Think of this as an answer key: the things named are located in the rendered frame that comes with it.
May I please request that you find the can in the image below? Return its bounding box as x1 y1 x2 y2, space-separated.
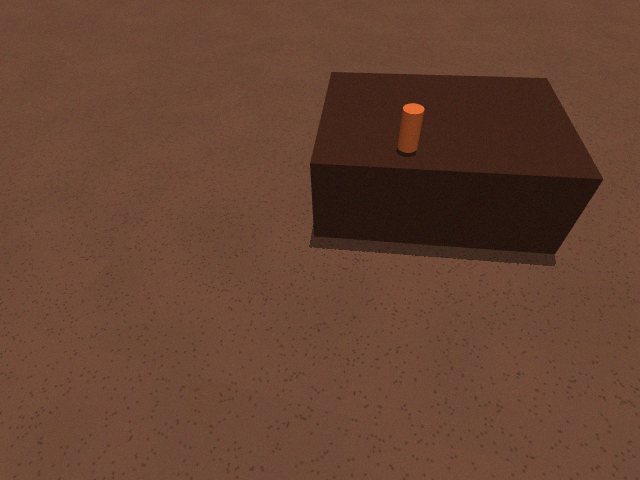
398 103 425 153

